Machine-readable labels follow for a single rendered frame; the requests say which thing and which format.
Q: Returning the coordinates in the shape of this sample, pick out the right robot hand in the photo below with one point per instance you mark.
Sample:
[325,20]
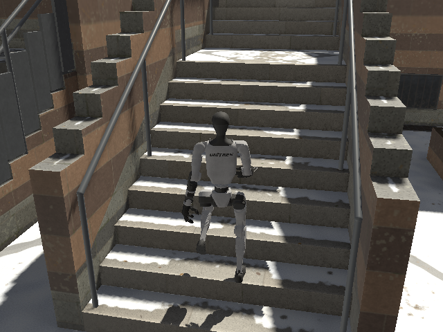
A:
[239,173]

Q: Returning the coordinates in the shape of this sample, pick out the robot shin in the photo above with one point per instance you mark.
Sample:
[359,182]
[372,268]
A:
[205,222]
[240,246]

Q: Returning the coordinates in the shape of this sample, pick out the robot right shin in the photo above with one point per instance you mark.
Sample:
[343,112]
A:
[240,246]

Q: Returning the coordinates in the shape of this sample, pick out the left robot hand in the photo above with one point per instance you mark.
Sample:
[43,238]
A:
[186,214]

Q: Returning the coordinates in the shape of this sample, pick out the robot left upper arm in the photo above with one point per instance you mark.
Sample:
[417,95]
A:
[198,149]

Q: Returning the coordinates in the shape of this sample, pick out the robot right upper arm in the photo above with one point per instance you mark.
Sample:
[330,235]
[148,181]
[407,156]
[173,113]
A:
[242,148]

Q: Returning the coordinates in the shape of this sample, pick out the robot left shin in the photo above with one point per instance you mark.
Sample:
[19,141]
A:
[205,222]

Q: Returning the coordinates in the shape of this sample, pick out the robot left forearm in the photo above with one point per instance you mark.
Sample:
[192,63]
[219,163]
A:
[190,191]

